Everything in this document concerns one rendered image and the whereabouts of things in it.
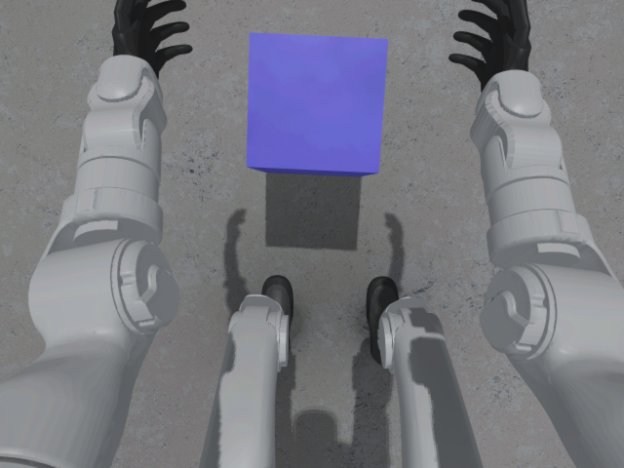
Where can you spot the left robot shin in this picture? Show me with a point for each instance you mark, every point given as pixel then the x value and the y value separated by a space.
pixel 253 300

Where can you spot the right robot upper arm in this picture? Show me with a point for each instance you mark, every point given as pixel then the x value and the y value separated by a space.
pixel 562 329

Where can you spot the right robot thigh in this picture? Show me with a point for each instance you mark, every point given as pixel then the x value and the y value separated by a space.
pixel 436 431

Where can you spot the left robot hand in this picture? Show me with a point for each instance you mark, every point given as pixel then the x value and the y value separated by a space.
pixel 133 36

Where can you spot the left robot forearm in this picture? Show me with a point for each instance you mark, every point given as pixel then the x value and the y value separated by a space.
pixel 119 165

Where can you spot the left robot upper arm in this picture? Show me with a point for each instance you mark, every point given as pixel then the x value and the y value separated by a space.
pixel 98 308

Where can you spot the carton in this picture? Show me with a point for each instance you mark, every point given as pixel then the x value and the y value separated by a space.
pixel 315 104

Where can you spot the right robot hand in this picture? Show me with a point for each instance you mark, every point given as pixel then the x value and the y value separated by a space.
pixel 510 46

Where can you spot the right robot forearm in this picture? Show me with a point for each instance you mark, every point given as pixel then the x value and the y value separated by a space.
pixel 527 190

